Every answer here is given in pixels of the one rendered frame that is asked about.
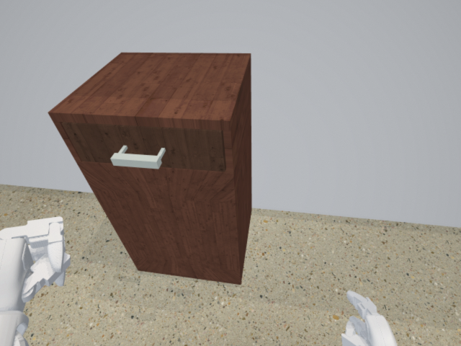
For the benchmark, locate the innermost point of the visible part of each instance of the drawer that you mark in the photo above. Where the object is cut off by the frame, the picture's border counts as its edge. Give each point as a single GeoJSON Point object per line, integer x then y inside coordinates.
{"type": "Point", "coordinates": [186, 148]}

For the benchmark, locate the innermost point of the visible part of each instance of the cabinet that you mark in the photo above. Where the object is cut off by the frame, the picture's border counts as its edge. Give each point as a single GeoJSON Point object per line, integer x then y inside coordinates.
{"type": "Point", "coordinates": [183, 222]}

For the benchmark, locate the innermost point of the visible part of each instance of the handle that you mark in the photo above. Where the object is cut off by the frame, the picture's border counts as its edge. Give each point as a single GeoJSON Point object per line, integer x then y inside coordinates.
{"type": "Point", "coordinates": [137, 160]}

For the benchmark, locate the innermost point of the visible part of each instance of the robot right hand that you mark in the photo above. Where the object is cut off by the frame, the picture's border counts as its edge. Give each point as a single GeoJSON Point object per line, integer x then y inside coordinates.
{"type": "Point", "coordinates": [374, 331]}

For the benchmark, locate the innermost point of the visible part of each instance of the left robot forearm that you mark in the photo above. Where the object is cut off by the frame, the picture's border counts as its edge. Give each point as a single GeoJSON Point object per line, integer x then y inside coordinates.
{"type": "Point", "coordinates": [13, 325]}

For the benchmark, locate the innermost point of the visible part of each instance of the robot left hand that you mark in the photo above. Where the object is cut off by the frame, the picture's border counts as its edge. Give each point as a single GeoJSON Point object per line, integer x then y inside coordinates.
{"type": "Point", "coordinates": [47, 248]}

